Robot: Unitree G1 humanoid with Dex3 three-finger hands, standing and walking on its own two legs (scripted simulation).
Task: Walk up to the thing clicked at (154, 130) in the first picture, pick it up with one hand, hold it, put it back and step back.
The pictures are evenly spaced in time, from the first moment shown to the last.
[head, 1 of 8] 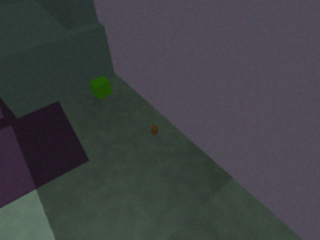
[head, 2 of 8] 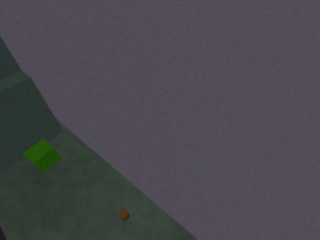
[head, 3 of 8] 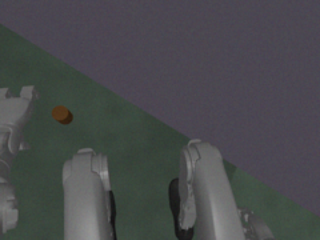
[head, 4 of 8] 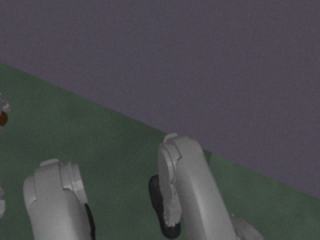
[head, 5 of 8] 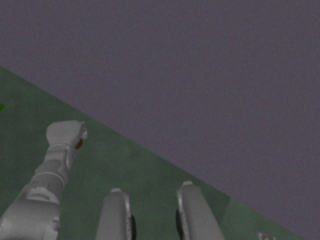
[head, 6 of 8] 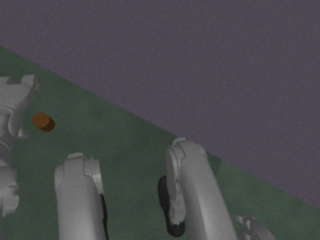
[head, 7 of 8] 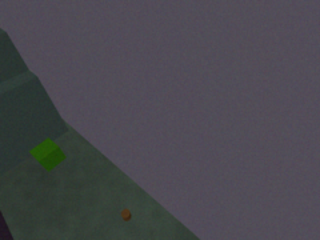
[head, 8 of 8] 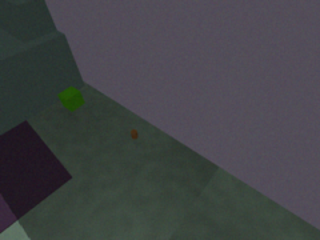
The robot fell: no
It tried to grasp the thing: yes
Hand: left
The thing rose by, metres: 0.70
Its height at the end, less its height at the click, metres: +0.00
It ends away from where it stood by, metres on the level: 0.01
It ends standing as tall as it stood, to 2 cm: yes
